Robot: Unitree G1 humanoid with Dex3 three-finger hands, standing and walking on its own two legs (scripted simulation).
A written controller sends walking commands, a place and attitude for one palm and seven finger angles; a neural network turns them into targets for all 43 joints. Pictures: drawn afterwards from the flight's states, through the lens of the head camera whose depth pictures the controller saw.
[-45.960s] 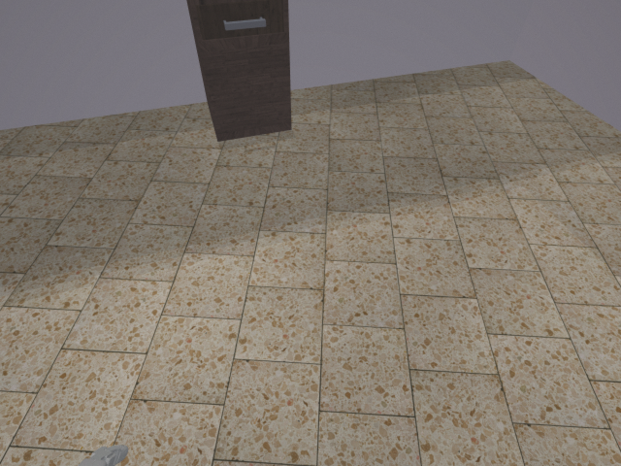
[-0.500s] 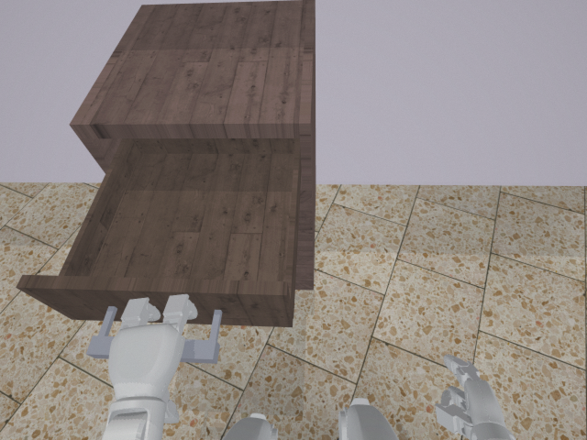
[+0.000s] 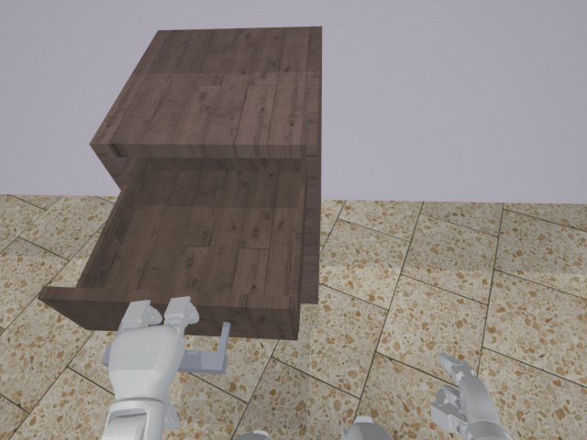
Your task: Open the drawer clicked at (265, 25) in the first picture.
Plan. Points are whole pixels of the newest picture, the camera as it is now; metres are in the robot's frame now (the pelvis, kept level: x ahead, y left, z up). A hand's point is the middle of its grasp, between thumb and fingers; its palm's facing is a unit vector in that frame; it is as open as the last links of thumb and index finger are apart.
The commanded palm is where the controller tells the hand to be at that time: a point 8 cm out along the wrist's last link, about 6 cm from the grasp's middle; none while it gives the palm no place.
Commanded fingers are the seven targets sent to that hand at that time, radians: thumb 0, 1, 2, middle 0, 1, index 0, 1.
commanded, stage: lift the hand off the handle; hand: left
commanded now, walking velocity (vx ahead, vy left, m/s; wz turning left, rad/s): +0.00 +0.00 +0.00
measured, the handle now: (170, 343) +0.26 +0.23 -0.08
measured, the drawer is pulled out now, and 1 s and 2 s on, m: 0.30 0.30 0.30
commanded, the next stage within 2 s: draw the hand back to the body in 1.32 s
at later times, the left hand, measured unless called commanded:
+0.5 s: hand (159, 344) +0.24 +0.20 +0.01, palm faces +0.01 -0.11 -0.99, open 13.8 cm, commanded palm +0.21 +0.20 +0.07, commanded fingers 0.00 -0.50 0.30 -0.30 -1.20 -0.30 -1.20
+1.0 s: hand (151, 332) +0.24 +0.20 +0.05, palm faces +0.06 -0.13 -0.99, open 13.8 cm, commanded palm +0.20 +0.20 +0.10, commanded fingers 0.00 -0.50 0.30 -0.30 -1.20 -0.30 -1.20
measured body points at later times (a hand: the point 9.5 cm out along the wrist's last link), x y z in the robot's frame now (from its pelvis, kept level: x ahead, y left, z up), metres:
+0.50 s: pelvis +0.01 +0.01 +0.02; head +0.05 -0.02 +0.47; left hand +0.23 +0.20 +0.06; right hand +0.21 -0.22 -0.08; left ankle -0.03 +0.13 -0.67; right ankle +0.04 -0.09 -0.67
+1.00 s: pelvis +0.02 +0.01 +0.03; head +0.04 -0.02 +0.48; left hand +0.23 +0.20 +0.10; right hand +0.23 -0.20 -0.07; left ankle -0.03 +0.13 -0.67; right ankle +0.04 -0.09 -0.67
